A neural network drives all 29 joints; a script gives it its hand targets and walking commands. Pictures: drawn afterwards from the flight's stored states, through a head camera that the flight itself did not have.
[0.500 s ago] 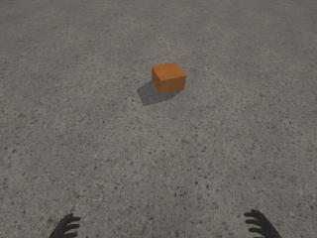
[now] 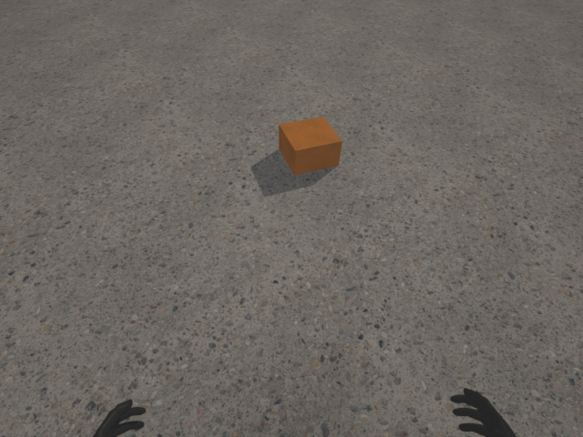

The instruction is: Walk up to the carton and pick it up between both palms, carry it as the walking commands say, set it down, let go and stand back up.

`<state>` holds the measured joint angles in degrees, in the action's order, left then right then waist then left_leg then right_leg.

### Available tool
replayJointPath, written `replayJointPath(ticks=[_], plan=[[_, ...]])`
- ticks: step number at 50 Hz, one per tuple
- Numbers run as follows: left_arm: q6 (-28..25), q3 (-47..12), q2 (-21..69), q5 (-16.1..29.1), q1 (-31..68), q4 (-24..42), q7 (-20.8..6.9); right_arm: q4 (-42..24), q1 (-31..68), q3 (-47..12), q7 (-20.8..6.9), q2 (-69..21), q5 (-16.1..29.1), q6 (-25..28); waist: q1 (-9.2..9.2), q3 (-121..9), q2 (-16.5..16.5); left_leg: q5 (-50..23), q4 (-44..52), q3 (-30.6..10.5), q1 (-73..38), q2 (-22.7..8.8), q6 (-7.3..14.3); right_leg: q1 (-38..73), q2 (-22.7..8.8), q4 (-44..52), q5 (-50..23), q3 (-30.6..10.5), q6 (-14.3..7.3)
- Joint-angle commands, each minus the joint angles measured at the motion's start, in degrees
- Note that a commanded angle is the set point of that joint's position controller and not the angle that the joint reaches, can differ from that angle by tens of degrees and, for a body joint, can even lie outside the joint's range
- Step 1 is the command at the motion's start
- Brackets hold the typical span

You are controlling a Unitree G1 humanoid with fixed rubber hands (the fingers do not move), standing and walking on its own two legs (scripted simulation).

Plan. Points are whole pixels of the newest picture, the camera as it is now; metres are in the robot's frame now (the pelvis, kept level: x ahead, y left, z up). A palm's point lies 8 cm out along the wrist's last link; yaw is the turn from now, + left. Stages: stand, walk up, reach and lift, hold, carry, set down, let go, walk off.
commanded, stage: stand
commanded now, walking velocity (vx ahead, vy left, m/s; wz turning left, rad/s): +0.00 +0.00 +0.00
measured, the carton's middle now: (308, 145) +1.66 -0.11 -0.67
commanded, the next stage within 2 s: walk up in 0.02 s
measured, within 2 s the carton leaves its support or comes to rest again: neither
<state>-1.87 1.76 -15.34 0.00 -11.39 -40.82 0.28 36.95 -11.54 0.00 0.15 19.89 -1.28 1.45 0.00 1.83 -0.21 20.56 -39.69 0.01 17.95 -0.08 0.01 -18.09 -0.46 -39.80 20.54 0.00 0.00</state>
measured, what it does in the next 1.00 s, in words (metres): walks ahead: right foot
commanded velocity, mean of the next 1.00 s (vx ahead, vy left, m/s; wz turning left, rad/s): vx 0.42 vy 0.02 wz -0.01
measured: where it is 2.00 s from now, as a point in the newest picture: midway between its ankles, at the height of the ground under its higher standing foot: (299, 295)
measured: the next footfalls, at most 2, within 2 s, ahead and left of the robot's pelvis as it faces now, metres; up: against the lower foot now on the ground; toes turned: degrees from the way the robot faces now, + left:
right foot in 0.70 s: +0.23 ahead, -0.18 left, +0.00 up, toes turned -1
left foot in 1.14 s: +0.48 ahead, +0.08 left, +0.00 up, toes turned +7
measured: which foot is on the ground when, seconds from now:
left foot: down 0.00-0.70, up 0.72-1.00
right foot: down 0.00-0.38, up 0.40-0.68, down 0.70-1.00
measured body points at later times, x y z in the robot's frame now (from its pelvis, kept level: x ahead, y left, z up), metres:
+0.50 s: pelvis +0.05 +0.00 +0.02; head +0.07 +0.02 +0.47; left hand +0.17 +0.26 -0.10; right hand +0.11 -0.27 -0.09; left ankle +0.00 +0.12 -0.72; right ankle +0.02 -0.15 -0.67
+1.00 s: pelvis +0.27 -0.05 +0.02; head +0.32 -0.06 +0.47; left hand +0.27 +0.22 -0.10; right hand +0.43 -0.29 -0.10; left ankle +0.32 +0.12 -0.65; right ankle +0.19 -0.17 -0.72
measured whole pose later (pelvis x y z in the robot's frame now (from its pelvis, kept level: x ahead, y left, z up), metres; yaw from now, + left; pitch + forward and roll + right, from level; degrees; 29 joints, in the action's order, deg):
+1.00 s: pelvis +0.27 -0.05 +0.02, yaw +1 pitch +3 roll +3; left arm -2.7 1.2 -15.4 0.0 -24.5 -44.0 -1.0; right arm 41.6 -8.7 0.0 -3.6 16.5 -1.3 0.1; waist 2.2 2.5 -0.8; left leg 17.2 -54.5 0.5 35.1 -2.0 -2.4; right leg -8.9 -4.8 -27.3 21.7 0.8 0.2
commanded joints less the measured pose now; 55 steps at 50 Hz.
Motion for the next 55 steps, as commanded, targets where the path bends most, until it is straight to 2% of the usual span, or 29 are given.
replayJointPath(ticks=[1, 10, 11, 12, 14, 15, 16, 17, 18, 19, 20, 22, 25, 28, 30, 31, 33, 34, 35, 36, 37, 38, 40, 42, 45, 50, 52, 53, 55], plan=[[-1.89, 3.76, -15.71, -1.01, 4.10, 1.12, 0.09, 0.46, 2.31, 3.64, 0.33, 11.50, 0.56, 2.12, -0.34, -3.92, -3.14, -11.08, 7.39, -4.37, -3.60, -4.40, 3.54, 2.46, -5.62, 10.30, -12.52, -7.17, -4.52], [-1.23, 3.39, -14.86, -0.96, 5.34, 0.27, 0.12, 1.15, 3.88, 3.07, 0.30, 10.94, 0.27, 2.22, 0.45, -0.56, 0.12, -11.31, 9.11, -7.19, -0.54, -5.59, 5.07, 1.58, -4.81, 9.78, -9.98, -7.06, -4.60], [1.29, 3.29, -11.62, -1.35, -6.72, 1.99, -1.12, -0.09, 2.16, 2.81, -2.11, 3.67, -0.65, -1.61, 2.28, -5.09, 1.91, 18.17, 8.95, -7.65, 8.88, -4.98, 3.38, 4.54, -12.71, 14.67, 23.08, -15.43, -5.06], [2.49, 2.69, -12.43, -1.44, -2.03, 2.18, -2.09, -1.86, 5.33, 2.58, -2.24, 3.55, -0.75, -2.57, 2.34, 2.00, -7.44, 22.00, 8.24, -5.39, 11.56, -3.97, 0.84, -2.52, -10.20, 21.81, 33.95, -17.99, -6.12], [3.04, 2.13, -12.66, -1.74, 0.88, 3.33, -2.44, -1.87, 3.79, 2.88, -2.61, 1.86, -0.58, -2.52, 0.46, 6.09, -12.75, 11.09, -1.52, 3.20, 5.82, 0.49, -2.50, -10.05, -12.97, 28.12, 32.96, -20.04, -6.70], [2.72, 2.19, -12.79, -1.40, 1.23, 2.76, -2.45, -0.09, -0.49, 3.19, -2.13, 1.99, -0.82, -1.53, -0.67, 2.39, -11.40, 5.07, -0.10, 5.04, -0.95, 1.09, -2.71, -7.84, -12.29, 26.30, 28.12, -18.80, -6.98], [2.49, 2.01, -12.35, -1.55, 2.06, 2.19, -2.26, 1.43, -4.35, 2.92, -1.95, 2.01, -0.59, -1.07, -2.28, 2.16, -8.16, 6.68, 5.85, 1.78, -6.08, -0.67, -1.55, -10.09, -10.54, 20.91, 25.28, -15.13, -5.66], [1.78, 1.68, -10.20, -1.46, 3.94, 3.04, -2.37, 3.12, -11.06, 3.83, -1.47, 4.35, -0.57, -0.34, -5.90, -1.34, -0.43, 12.04, 13.25, -7.02, -16.24, -4.59, 1.78, -16.87, -4.70, 12.08, 20.73, -8.98, -2.24], [1.06, 1.09, -7.79, -1.56, 6.08, 4.46, -2.78, 4.43, -15.75, 4.83, -0.82, 10.20, -0.87, -0.01, -8.27, -3.91, 13.86, 23.80, 25.65, -27.29, -24.35, -17.00, 6.57, -25.71, 0.55, -3.63, 14.49, -2.50, 0.33], [0.50, 1.15, -7.31, -2.05, 10.80, 7.02, -2.66, 4.83, -18.28, 5.10, -0.46, 12.81, -0.59, -0.28, -8.92, -1.11, 15.36, 25.68, 31.64, -38.22, -24.22, -25.17, 10.11, -31.17, -0.07, -13.74, 10.17, 0.84, 0.74], [0.67, 1.86, -8.39, -2.13, 12.55, 7.11, -2.80, 5.41, -19.51, 5.36, -0.07, 12.44, -0.54, -0.21, -8.21, 0.68, 8.46, 23.90, 32.48, -38.75, -23.26, -26.03, 11.55, -32.09, -1.95, -17.69, 7.25, -2.56, 0.65], [0.65, 1.17, -7.22, -2.30, 8.72, 5.03, -3.63, 4.19, -15.73, 4.24, 0.19, 8.60, -0.52, 0.56, -5.90, 4.06, 5.76, 17.81, 31.22, -31.27, -18.84, -20.65, 8.97, -29.23, -2.38, -20.18, 2.23, -2.35, 0.96], [0.73, 0.69, -5.93, -2.01, 5.78, 3.99, -4.66, 3.06, -12.27, 3.89, -0.12, 5.95, -0.19, 1.57, -3.96, 6.72, 7.46, 5.28, 31.04, -17.50, -15.15, -15.72, 6.44, -23.91, -2.57, -16.70, -2.44, 1.35, 1.43], [0.44, 0.07, -4.87, -1.41, 10.12, 5.09, -4.69, 4.35, -15.71, 4.40, -0.15, 5.89, -0.62, 1.75, -5.43, 3.22, 7.48, -4.37, 27.04, -13.17, -20.08, -14.34, 6.42, -19.51, -2.63, -4.31, -2.85, 2.94, 2.28], [0.34, -0.23, -3.92, -1.19, 10.47, 4.71, -4.52, 3.98, -14.00, 4.85, -0.35, 6.37, -0.22, 1.50, -5.12, 3.02, 11.65, -5.77, 25.93, -8.74, -18.74, -13.41, 5.87, -15.68, -2.04, 2.33, -2.19, 5.41, 1.62], [0.26, 0.06, -4.07, -1.20, 10.18, 4.43, -4.41, 3.98, -13.53, 4.90, -0.31, 6.64, -0.32, 1.31, -4.28, 4.97, 11.28, -8.25, 25.70, -9.01, -16.06, -13.77, 5.97, -12.13, -1.45, 4.92, -0.98, 6.00, 1.76], [-0.19, -0.16, -3.50, -1.76, 2.34, 1.75, -3.46, 3.36, -10.26, 5.41, -0.35, 8.86, 0.21, 1.03, 0.89, -1.26, 8.56, -24.48, 14.29, -1.97, -13.08, -11.63, 4.32, 1.04, 1.92, 15.13, -5.86, 11.79, 0.36], [-0.75, 1.38, -6.54, -1.97, -8.08, -2.02, -2.70, 2.99, -9.64, 4.73, -0.61, 7.63, -0.23, 1.18, 4.61, -7.19, 4.25, -28.08, 0.57, -0.04, -5.66, -8.99, 2.26, 15.38, -0.30, 14.42, -6.46, 6.63, -1.91], [-1.72, 4.21, -14.62, -2.60, -21.93, -4.58, -1.74, 1.16, -10.19, 3.07, -0.99, 2.57, -0.60, 1.53, 9.34, -14.65, -15.56, -6.09, -20.63, 2.73, 12.13, -1.99, -0.54, 30.64, -15.98, 19.18, -1.04, -16.16, -4.65], [-1.55, 4.67, -19.43, -2.62, -27.96, -5.39, -1.01, -1.01, -7.79, 2.09, -0.69, 0.36, 0.26, 1.61, 10.08, -13.60, -22.96, 14.49, -30.28, -0.66, 24.29, 1.05, 0.13, 35.15, -27.37, 21.70, -10.96, -36.81, -7.51], [-2.07, 3.46, -17.53, -2.10, -28.69, -5.23, -0.87, -1.31, -5.25, 2.96, -0.72, 1.13, 0.17, 1.25, 8.64, -12.51, -13.81, 11.72, -33.13, -5.17, 25.89, -0.47, 0.69, 33.67, -27.86, 20.84, -17.60, -38.53, -9.01], [-2.31, 2.83, -14.11, -1.93, -24.21, -4.79, -0.90, -1.20, -1.72, 3.37, -1.39, 0.70, 0.21, 1.19, 7.11, -6.66, -6.96, 5.65, -33.05, -5.08, 27.61, -2.14, 0.66, 28.44, -24.93, 19.67, -23.65, -32.85, -9.08], [-2.49, 2.32, -9.92, -1.63, -18.59, -3.56, -0.72, -0.02, -1.83, 3.59, -1.93, 0.63, -0.15, 1.10, 5.90, -4.46, -6.27, -0.32, -29.92, -3.04, 25.84, -3.96, -0.43, 23.69, -19.66, 19.30, -29.72, -20.88, -6.84], [-2.42, 2.02, -8.26, -0.95, -18.68, -3.88, -0.48, 0.04, -1.73, 3.59, -2.67, -0.83, -0.44, -0.05, 5.18, -5.08, -10.21, -2.85, -26.52, -0.18, 22.64, -3.75, -0.90, 20.90, -16.20, 19.45, -32.50, -15.42, -5.11], [-2.18, 2.16, -9.06, -1.15, -20.75, -3.70, -0.41, -0.80, 3.61, 2.69, -3.67, -1.26, -0.70, -0.81, 6.34, -2.56, -11.66, -4.36, -18.93, 1.99, 23.37, -2.24, -2.83, 19.66, -14.79, 21.22, -34.22, -15.35, -6.14], [-1.31, 2.09, -9.09, -1.79, -16.81, -2.75, -0.46, -0.29, 11.51, 1.01, -4.87, -3.49, -0.40, -0.73, 5.27, 4.40, -10.61, -9.38, -0.43, 5.49, 16.39, -1.81, -3.53, 10.32, -13.89, 27.15, -20.18, -10.01, -7.06], [-1.23, 2.42, -9.85, -1.23, -15.83, -2.40, -0.30, 0.39, 12.26, 0.58, -4.64, -3.60, -0.27, -0.26, 4.45, 2.72, -10.65, -9.89, 5.34, 7.93, 13.20, -0.91, -2.14, 14.31, -13.89, 23.84, -27.58, -6.58, -6.10], [-1.29, 2.65, -10.57, -0.80, -15.08, -2.66, -0.15, 1.00, 9.84, 0.91, -4.20, -2.73, -0.09, 0.29, 3.45, -1.05, -13.84, -9.85, 8.60, 9.04, 8.16, 0.00, -1.85, 15.76, -13.84, 20.62, -33.19, -5.46, -5.38], [-1.39, 3.35, -10.55, 0.09, -14.38, -3.65, 0.32, 5.37, -1.32, 2.15, -3.14, -0.90, -0.06, 1.60, -0.72, -13.01, -7.98, -11.48, 14.27, 11.02, -8.79, 1.95, 0.44, 17.31, -10.93, 2.55, -46.73, -0.34, -3.45]])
